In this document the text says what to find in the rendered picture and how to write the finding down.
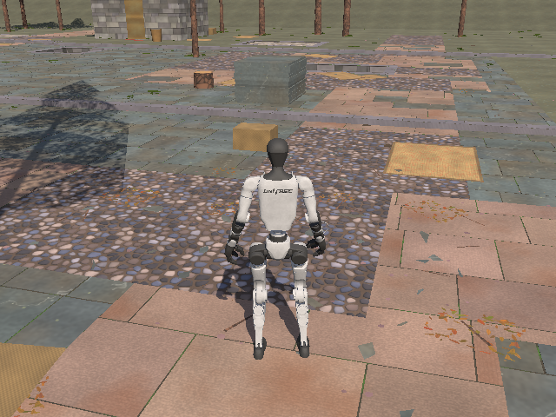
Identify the right robot upper arm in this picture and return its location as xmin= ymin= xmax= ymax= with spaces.
xmin=296 ymin=175 xmax=319 ymax=224

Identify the left robot forearm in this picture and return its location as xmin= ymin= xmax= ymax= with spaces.
xmin=227 ymin=210 xmax=245 ymax=247

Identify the robot right hand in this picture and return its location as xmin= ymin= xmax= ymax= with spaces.
xmin=306 ymin=239 xmax=326 ymax=257

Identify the humanoid robot torso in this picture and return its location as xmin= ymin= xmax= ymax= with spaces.
xmin=258 ymin=171 xmax=298 ymax=261

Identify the left robot upper arm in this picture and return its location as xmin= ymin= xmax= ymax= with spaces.
xmin=236 ymin=175 xmax=260 ymax=224

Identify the right robot shin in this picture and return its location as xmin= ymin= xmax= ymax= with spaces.
xmin=295 ymin=288 xmax=308 ymax=346

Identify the robot left hand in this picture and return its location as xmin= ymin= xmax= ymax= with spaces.
xmin=224 ymin=244 xmax=244 ymax=265

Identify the right robot forearm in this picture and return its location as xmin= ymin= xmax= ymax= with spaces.
xmin=309 ymin=210 xmax=325 ymax=242

